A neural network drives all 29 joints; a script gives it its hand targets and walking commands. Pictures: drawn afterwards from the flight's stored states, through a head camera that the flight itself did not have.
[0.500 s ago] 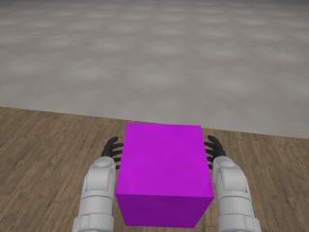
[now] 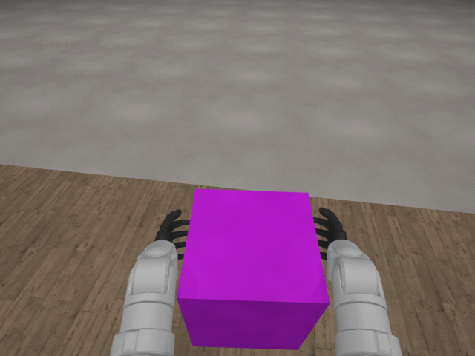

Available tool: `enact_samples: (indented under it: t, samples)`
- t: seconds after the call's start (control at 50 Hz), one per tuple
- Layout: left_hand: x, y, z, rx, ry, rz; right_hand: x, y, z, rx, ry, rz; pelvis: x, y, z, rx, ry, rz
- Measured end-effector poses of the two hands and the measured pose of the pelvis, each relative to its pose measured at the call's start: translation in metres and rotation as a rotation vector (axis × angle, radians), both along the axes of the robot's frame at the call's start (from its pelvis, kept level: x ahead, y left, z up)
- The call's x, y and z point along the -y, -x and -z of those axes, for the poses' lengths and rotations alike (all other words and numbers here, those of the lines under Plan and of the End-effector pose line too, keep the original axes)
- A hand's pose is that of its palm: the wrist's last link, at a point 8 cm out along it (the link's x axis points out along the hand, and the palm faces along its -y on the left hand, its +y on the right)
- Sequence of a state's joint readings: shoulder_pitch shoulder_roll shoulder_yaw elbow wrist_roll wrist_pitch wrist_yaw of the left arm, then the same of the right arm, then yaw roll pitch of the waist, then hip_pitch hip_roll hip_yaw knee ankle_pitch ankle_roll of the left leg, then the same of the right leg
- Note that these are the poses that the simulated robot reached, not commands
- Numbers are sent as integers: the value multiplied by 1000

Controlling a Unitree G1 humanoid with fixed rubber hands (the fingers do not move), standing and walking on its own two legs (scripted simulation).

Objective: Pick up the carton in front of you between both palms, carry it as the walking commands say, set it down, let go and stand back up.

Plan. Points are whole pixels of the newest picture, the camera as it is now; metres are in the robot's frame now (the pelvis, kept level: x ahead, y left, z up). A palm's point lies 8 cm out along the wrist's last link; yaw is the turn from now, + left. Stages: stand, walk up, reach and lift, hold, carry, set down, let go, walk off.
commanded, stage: hold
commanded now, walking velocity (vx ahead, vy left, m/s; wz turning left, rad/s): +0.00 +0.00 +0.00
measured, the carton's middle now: (248, 272) +0.29 +0.00 -0.03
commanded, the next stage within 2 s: carry in 0.42 s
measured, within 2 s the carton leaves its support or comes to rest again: neither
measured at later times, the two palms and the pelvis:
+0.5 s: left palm (165, 249) +0.29 +0.15 +0.05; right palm (336, 248) +0.29 -0.15 +0.05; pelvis +0.00 +0.00 +0.00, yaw +0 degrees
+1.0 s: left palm (182, 180) +0.43 +0.14 +0.08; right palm (328, 183) +0.43 -0.16 +0.08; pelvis +0.17 -0.01 +0.00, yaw -2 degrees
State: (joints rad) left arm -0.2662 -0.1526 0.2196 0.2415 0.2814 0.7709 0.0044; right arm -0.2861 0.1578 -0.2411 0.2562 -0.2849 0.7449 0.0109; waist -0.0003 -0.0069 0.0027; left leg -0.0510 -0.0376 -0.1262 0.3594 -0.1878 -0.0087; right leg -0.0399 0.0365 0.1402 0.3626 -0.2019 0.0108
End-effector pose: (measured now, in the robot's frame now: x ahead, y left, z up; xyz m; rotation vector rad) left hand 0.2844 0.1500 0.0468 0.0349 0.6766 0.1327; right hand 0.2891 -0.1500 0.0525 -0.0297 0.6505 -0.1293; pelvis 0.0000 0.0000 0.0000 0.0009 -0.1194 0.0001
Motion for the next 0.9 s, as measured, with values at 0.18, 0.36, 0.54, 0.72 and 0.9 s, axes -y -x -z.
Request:
enact_samples:
  t: [0.18,0.36,0.54,0.72,0.9]
  samples:
    - [0,1,1,-3,-4,2,0,0,1,-3,3,-4,1,-2,0,0,0,-1]
    - [0,2,1,-4,-3,0,0,2,1,-3,2,-4,1,0,0,1,0,-2]
    - [3,-6,-3,24,1,-5,3,-6,-2,25,-8,3,3,-6,5,-101,-5,16]
    - [24,-42,-21,21,29,-30,24,-41,-16,20,-43,25,21,-50,8,-181,-4,-15]
    - [1,-104,-28,17,65,-81,1,-111,-27,16,-66,16,7,-125,13,-214,-36,19]
